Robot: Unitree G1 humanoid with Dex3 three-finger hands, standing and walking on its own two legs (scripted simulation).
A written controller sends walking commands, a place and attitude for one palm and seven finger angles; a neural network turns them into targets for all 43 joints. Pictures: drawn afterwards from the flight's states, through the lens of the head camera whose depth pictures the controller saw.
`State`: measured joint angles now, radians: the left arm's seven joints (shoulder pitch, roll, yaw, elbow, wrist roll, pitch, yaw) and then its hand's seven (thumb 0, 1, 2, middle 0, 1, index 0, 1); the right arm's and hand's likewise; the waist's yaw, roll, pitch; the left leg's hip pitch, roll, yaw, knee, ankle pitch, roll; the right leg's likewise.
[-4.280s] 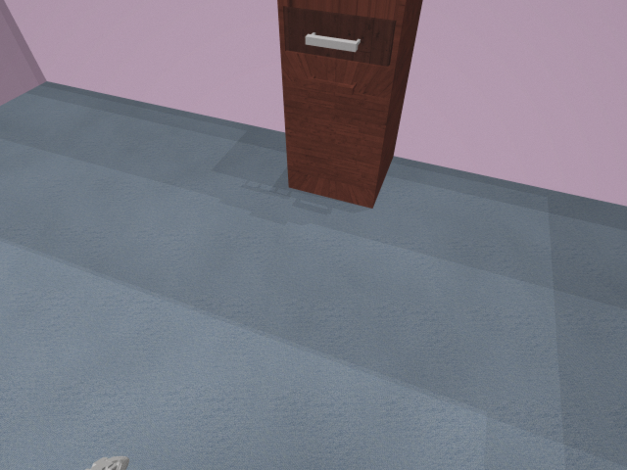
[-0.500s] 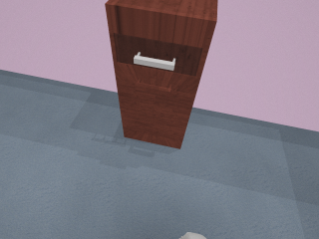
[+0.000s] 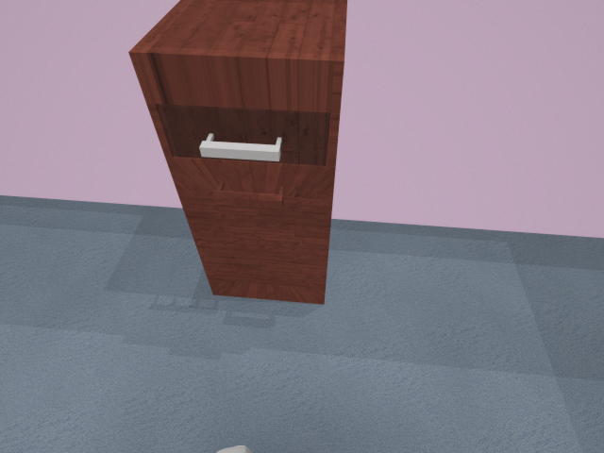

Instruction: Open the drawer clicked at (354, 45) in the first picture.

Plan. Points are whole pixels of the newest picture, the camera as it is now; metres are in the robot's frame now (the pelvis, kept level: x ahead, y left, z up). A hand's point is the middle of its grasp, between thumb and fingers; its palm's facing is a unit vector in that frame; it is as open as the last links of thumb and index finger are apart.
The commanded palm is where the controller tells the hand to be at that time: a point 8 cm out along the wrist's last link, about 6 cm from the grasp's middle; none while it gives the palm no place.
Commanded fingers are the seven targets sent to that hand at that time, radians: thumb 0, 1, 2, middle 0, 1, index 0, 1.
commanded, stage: take the last steps up to it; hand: left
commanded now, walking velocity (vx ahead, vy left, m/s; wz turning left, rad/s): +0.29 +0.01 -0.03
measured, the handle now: (242, 145) +0.75 +0.18 -0.03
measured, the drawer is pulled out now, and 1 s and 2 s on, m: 0.00 0.00 0.00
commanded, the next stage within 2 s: come to a stop and stand still in 0.42 s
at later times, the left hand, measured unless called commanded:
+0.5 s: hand (198, 413) +0.21 +0.19 -0.17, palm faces -0.03 -0.97 -0.23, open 7.3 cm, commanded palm none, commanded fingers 0.00 0.90 0.90 -0.20 -0.30 -0.20 -0.30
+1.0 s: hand (193, 396) +0.25 +0.21 -0.19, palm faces +0.06 -0.98 -0.21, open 7.3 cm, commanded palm none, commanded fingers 0.00 0.90 0.90 -0.20 -0.30 -0.20 -0.30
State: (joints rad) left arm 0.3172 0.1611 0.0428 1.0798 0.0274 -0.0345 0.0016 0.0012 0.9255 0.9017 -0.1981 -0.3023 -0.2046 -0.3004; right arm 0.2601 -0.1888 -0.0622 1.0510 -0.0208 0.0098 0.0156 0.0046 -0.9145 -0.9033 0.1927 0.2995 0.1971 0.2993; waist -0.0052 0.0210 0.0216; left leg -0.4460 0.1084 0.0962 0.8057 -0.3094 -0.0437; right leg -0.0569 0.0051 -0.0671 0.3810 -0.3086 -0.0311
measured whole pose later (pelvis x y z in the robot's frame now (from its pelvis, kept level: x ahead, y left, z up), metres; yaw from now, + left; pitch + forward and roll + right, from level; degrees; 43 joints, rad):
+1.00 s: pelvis +0.19 +0.01 -0.01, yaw -1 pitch -1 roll +0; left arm 0.18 0.20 0.06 1.02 0.02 0.05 0.03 0.00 0.91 0.90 -0.20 -0.30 -0.20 -0.30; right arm 0.13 -0.19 -0.05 0.98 -0.01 0.02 -0.02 0.00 -0.92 -0.90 0.19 0.30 0.20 0.30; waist 0.02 -0.02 0.08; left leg -0.28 0.03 0.06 0.58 -0.27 0.00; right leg -0.33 -0.07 -0.12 0.64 -0.34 0.00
